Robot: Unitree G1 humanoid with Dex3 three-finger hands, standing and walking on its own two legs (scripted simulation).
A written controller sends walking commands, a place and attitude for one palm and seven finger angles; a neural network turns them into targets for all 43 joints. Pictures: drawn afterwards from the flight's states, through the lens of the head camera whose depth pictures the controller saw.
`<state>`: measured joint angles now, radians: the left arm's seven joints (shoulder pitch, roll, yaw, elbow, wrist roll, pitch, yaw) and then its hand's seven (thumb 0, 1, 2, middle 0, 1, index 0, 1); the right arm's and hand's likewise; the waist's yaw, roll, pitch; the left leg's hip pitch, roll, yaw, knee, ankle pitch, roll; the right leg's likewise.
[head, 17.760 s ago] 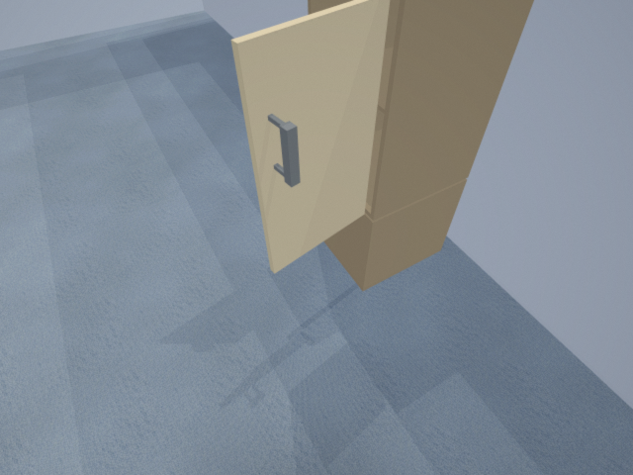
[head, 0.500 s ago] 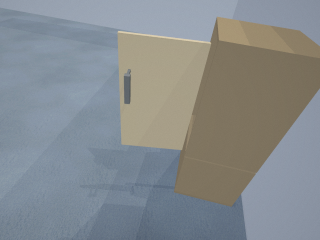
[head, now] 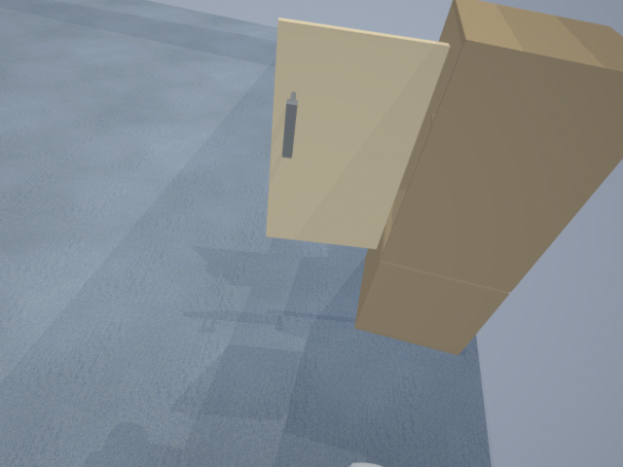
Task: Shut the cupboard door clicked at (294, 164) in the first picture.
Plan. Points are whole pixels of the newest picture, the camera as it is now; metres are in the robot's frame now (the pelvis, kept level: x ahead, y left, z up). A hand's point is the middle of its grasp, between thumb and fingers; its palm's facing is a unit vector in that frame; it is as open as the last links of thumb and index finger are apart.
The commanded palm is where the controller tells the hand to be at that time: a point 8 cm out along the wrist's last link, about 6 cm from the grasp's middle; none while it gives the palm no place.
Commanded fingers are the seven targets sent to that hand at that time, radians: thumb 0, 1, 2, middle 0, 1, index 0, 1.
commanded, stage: shuffle to correct the standing spot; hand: left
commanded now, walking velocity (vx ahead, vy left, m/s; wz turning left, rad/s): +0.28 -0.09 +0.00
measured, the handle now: (290, 125) +0.79 +0.08 +0.05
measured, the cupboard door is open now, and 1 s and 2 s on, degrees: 100 100 100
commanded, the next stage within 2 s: come to a stop and stand still in 1.62 s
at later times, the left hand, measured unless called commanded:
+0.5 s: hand out of the picture +0.00 +0.12 -0.16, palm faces +0.07 -0.98 -0.18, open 7.4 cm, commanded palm none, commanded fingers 0.00 0.90 0.90 -0.20 -0.30 -0.20 -0.30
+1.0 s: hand out of the picture +0.12 +0.13 -0.16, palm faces +0.05 -0.99 -0.16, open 7.4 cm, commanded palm none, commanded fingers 0.00 0.90 0.90 -0.20 -0.30 -0.20 -0.30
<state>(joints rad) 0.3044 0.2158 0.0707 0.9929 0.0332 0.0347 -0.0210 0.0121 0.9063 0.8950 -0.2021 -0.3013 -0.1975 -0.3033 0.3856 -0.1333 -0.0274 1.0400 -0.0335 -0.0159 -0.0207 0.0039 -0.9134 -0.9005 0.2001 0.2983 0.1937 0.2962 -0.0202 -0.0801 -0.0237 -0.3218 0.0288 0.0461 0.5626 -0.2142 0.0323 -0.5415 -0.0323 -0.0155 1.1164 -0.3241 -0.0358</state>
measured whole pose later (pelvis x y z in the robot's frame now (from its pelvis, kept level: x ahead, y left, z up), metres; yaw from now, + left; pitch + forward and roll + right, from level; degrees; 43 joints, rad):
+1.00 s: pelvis +0.09 -0.05 +0.01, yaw +0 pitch +0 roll +1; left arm 0.28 0.18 0.06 1.03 0.03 0.00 -0.03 0.01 0.91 0.90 -0.20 -0.30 -0.20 -0.30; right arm 0.34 -0.14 -0.03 1.06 -0.03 -0.05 -0.02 -0.01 -0.95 -0.90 0.20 0.30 0.20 0.30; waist 0.01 -0.03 -0.01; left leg -0.20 0.02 0.08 0.39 -0.20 0.01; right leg -0.56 -0.09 -0.05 1.00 -0.25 -0.02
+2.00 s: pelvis +0.37 -0.14 +0.01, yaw +1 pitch +0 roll +2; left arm 0.27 0.13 0.02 1.07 0.02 -0.01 0.03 0.01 0.91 0.89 -0.20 -0.30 -0.20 -0.30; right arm 0.18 -0.18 -0.03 1.05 -0.01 0.04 -0.02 0.01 -0.92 -0.90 0.20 0.30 0.19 0.30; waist 0.03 -0.02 0.08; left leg -0.39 0.01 0.10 0.76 -0.41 -0.06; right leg -0.18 -0.07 -0.12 0.51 -0.32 -0.02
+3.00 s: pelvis +0.35 -0.12 +0.00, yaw -1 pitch -1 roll -1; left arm 0.31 0.12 -0.01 1.09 0.01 -0.03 0.05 0.01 0.90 0.89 -0.21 -0.30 -0.20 -0.30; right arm 0.29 -0.15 0.00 1.07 -0.02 -0.01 -0.03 0.01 -0.93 -0.90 0.20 0.30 0.19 0.30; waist -0.03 0.02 0.06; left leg -0.35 0.04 0.05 0.62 -0.26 0.02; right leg -0.10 -0.02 -0.06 0.51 -0.40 0.02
